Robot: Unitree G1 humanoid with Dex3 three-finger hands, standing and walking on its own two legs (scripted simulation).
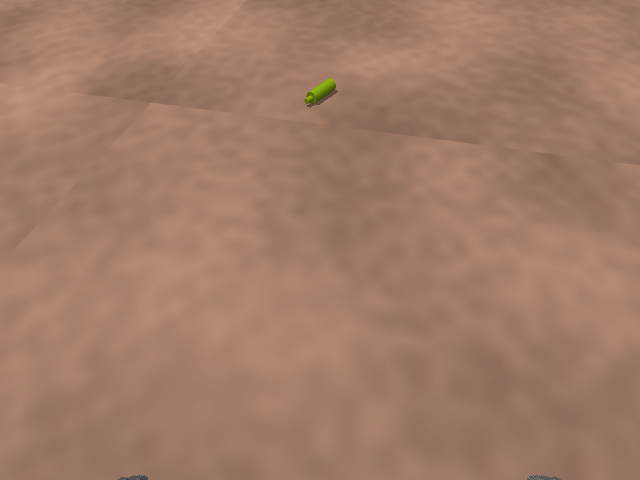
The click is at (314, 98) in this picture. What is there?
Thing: lying bottle
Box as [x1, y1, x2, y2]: [304, 78, 335, 103]
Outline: 334,81 329,78 307,93 307,97 304,99 305,102 314,103 335,88
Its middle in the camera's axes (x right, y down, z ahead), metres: +0.00 -0.88 +2.27
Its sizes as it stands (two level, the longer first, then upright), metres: 0.235 0.073 0.073
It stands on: the floor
